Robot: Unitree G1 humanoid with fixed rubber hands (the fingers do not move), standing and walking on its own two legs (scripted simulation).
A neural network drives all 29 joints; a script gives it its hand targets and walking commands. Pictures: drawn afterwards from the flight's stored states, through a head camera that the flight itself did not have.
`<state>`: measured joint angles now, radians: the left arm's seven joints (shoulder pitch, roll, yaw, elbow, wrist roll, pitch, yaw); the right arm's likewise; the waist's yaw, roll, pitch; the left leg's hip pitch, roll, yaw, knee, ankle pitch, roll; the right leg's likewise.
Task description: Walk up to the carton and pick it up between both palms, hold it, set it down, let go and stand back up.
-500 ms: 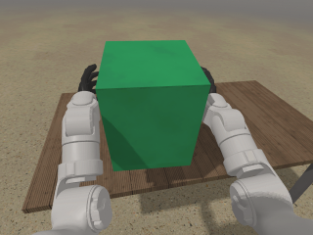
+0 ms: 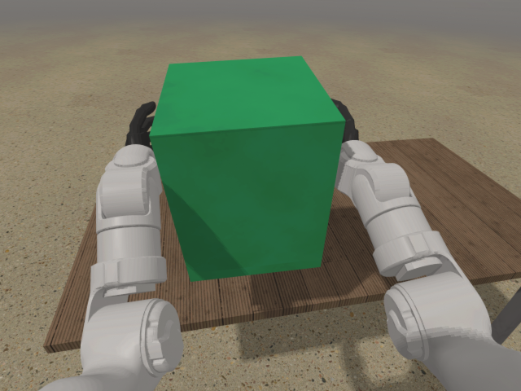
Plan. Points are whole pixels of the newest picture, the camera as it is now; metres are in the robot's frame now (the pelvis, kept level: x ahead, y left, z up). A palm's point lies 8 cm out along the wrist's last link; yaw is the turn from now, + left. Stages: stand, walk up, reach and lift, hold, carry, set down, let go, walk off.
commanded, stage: hold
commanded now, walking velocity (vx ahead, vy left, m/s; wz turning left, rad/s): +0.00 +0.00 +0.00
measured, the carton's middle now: (246, 167) +0.38 +0.00 +0.23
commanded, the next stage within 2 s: none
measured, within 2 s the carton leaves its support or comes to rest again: neither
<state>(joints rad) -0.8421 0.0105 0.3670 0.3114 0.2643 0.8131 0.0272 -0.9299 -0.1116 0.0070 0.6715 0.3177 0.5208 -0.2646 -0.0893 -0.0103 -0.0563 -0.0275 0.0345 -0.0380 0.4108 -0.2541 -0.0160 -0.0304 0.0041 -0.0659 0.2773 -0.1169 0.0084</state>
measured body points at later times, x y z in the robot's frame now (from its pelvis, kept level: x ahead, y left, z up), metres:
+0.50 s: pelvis +0.00 +0.00 +0.00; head -0.09 +0.01 +0.44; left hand +0.39 +0.15 +0.28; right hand +0.38 -0.14 +0.28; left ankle -0.01 +0.12 -0.75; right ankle +0.03 -0.13 -0.75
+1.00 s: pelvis +0.00 +0.00 +0.00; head -0.08 +0.02 +0.44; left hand +0.38 +0.15 +0.27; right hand +0.38 -0.14 +0.28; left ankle -0.01 +0.12 -0.75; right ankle +0.03 -0.13 -0.75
